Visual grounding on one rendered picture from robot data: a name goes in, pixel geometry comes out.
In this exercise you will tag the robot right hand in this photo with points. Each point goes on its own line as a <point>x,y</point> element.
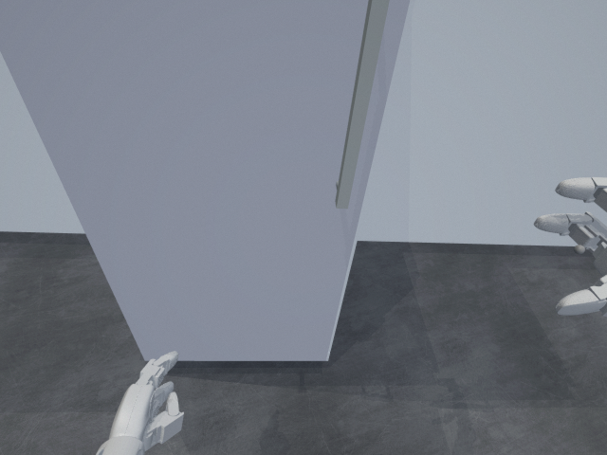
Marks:
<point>586,230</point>

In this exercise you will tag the handle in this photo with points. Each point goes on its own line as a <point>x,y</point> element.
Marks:
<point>369,50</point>

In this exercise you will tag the robot left hand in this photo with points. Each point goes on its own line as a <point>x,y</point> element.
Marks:
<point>137,414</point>

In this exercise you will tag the fridge door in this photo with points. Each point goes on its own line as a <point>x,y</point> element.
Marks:
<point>200,144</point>

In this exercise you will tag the left robot forearm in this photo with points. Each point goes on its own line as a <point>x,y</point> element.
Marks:
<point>122,445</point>

